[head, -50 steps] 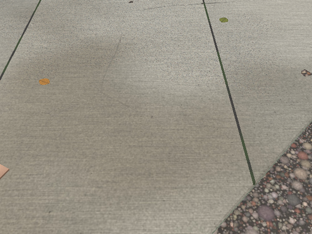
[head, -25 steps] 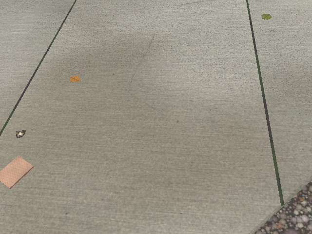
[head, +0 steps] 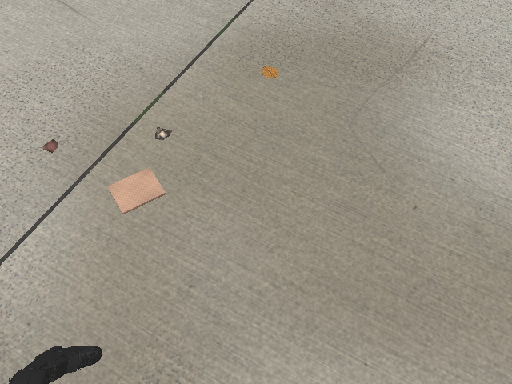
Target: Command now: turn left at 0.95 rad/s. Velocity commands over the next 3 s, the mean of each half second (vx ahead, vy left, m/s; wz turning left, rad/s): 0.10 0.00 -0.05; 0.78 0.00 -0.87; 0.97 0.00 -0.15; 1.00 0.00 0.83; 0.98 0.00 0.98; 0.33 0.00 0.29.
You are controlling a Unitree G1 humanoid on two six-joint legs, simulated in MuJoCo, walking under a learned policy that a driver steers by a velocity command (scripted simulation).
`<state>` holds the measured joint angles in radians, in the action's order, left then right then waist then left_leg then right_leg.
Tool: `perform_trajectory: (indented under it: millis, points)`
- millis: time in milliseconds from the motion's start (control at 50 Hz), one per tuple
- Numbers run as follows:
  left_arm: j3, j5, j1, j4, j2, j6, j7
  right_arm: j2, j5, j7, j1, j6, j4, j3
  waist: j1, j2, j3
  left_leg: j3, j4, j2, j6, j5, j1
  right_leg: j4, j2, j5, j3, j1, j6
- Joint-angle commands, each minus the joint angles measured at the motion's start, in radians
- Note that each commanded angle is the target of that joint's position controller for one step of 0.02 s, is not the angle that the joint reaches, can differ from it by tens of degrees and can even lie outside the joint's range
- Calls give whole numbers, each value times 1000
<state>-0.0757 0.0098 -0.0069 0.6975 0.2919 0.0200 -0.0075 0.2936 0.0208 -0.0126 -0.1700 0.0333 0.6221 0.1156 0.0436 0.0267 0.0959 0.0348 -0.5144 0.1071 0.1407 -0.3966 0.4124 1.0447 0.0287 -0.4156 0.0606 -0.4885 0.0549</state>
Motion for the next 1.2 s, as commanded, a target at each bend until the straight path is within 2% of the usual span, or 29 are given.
perform_trajectory:
  millis: [20, 140, 180, 220, 240, 260, 300, 320, 380, 440, 460, 480, 500, 520, 540, 560, 580, 620, 680, 840, 880, 920, 940, 960, 980, 1000, 1060, 1120, 1200]
  points:
    - [-17, -2, -76, -24, 59, -2, -2, 138, -1, -26, 128, -7, -135, 36, -81, -85, -250, 306, 106, -189, 86, 411, -122, -156, -71, 57, 15, 59, 30]
    - [-14, -21, -262, 35, 61, -50, 21, 75, -25, -22, 131, 7, -126, -5, -124, -202, -327, 244, -53, -205, 6, 268, -42, -343, 0, 109, -78, 315, -1]
    - [6, 2, -286, 80, -11, -35, 41, -34, -46, -17, 49, 19, -83, -35, -98, -13, -273, 65, -268, -76, -64, 60, -9, -507, -21, 155, -75, 359, -49]
    - [23, 12, -150, 4, 52, -32, 46, 2, -47, -21, 27, 32, -103, -24, -10, 134, -113, 0, -720, 3, -171, -273, 185, -657, 160, 86, 333, 200, -175]
    - [-2, 29, 46, -80, 245, -30, 33, 23, -9, -26, -43, 32, -158, -21, 123, 353, -17, 58, -821, -18, -190, -269, 257, -920, 333, -205, 824, -17, -333]
    - [5, 29, 104, -136, 188, -24, 11, 140, 13, -49, 49, 19, -153, 1, 67, 176, 72, 100, -982, -62, -210, -132, 288, -955, 339, -295, 791, -69, -321]
    - [6, 4, 43, -132, 162, -24, -26, 130, -33, -61, 69, 20, -130, -3, 34, 11, 5, 90, -955, -73, -234, -11, 256, -800, 201, -84, 547, 5, -254]
    - [-1, -10, -4, -124, 166, -21, -40, 99, -54, -57, 75, 15, -138, -11, 13, 8, -60, 89, -932, -67, -242, 60, 252, -741, 149, 26, 472, 93, -241]
    - [-7, -39, -176, -95, 130, -21, -64, 12, -35, -25, 53, -5, -145, -41, -5, 116, -281, -9, -642, -39, -260, 46, 104, -703, 42, 18, 332, 278, -207]
    - [-23, -38, -84, -148, 127, -34, -63, 29, 7, -10, -24, -26, -106, -25, 65, 237, -220, -72, -143, -43, -211, -137, -240, -777, 1, -43, 317, 113, -131]
    - [-24, -39, -37, -176, 104, -37, -63, 68, 7, -10, -141, -27, -39, -7, 92, 234, -171, -67, 81, -100, -177, -42, -358, -714, -31, 9, 301, 49, -87]
    - [-21, -46, -62, -175, 62, -46, -60, 45, 8, -6, -242, -35, 46, -3, 101, 55, -127, -53, 296, -144, -161, 171, -506, -449, -113, -78, 210, -73, -67]
    - [-10, -45, -175, -153, 8, -52, -38, -8, 6, 10, -217, -49, 68, -22, 30, -135, -106, 12, 134, -229, -173, 146, -645, -93, -165, -106, 78, -349, -75]
    - [21, -46, -215, -172, -86, -40, -15, -55, -9, 19, -178, -58, 23, -62, -26, -180, -132, 130, -72, -379, -124, 314, -602, 202, -117, -162, 127, -564, -108]
    - [33, -68, -211, -246, -78, -14, -3, 127, -51, 28, -140, -77, 18, -17, -80, -358, -147, 554, 148, -650, 59, -20, -514, 341, -45, -112, 106, -739, -74]
    - [32, -74, -146, -258, -14, 3, -4, 136, -57, 16, -107, -105, 0, -6, -45, -280, -71, 674, 345, -664, 133, -493, -452, 475, 44, 15, 137, -820, -50]
    - [-1, 87, 68, -286, 60, -24, 10, 115, -97, 17, -60, -104, -9, -30, -8, -134, 48, 566, 407, -580, 70, -600, -309, 550, -12, 81, 84, -832, -51]
    - [-15, 62, 1, -243, 83, -55, 44, 100, -85, 9, -76, -121, 23, -43, -43, -88, 101, 283, 373, -447, 1, -323, -224, 631, -6, 161, 86, -762, -37]
    - [-20, 26, -41, -218, 77, -76, 69, 98, -77, 15, -167, -142, 84, -40, -51, -90, 63, 71, 388, -401, -47, -221, -221, 639, -1, 220, 45, -644, -48]
    - [28, 41, 243, -290, -28, -69, 87, 44, -93, -12, -403, -142, 225, -53, 61, -126, 123, -232, 422, -402, -57, 105, -611, 323, 60, 4, -167, -776, -165]
    - [50, 27, 214, -285, -48, -60, 109, 61, -84, -22, -354, -135, 226, -57, 24, -113, 82, -357, 395, -374, -69, 574, -559, 30, 28, 45, -276, -481, -211]
    - [29, -1, 24, -228, -13, -53, 97, 181, -65, -22, -357, -115, 231, -33, -82, -184, -69, -366, 134, -434, -41, 1484, -501, -47, -121, -58, -356, -63, -256]
    - [0, -15, -182, -182, 42, -46, 82, 254, -51, -12, -332, -100, 218, -10, -181, -229, -189, -334, -113, -469, -35, 1675, -499, -76, -172, -89, -324, 129, -283]
    - [-41, -6, -409, -118, 131, -32, 64, 278, -34, 4, -297, -107, 188, -1, -295, -227, -325, -311, -468, -446, -65, 1508, -310, -204, -206, -70, -178, 477, -323]
    - [-83, 0, -347, -98, 262, -36, 53, 127, -19, 38, -283, -121, 80, -34, -194, 77, -369, -273, -907, -230, -139, 431, 208, -441, 11, -362, 351, 798, -415]
    - [-106, -3, -385, -115, 314, -53, 45, 113, -33, 56, -113, -157, -17, -39, -211, 86, -517, -58, -1143, -104, -152, 95, 325, -670, 168, -468, 795, 850, -433]
    - [-79, 18, -376, -36, 234, -16, 16, 31, -54, 37, -44, -176, -56, -72, -111, -117, -208, 38, -1129, -207, -123, 128, 394, -711, 118, -106, 630, 496, -380]
    - [-27, 13, -261, -38, 110, 32, 11, 16, -88, 22, -133, -110, -41, -94, 18, -82, -94, 48, -993, -270, -141, 41, 321, -736, 45, 46, 410, 176, -384]
    - [1, 8, -344, 20, 77, 91, 28, 32, -71, 31, 70, -81, -89, -109, -39, -24, 38, -67, -565, -280, -143, 243, 316, -919, -16, 371, 188, 120, -301]
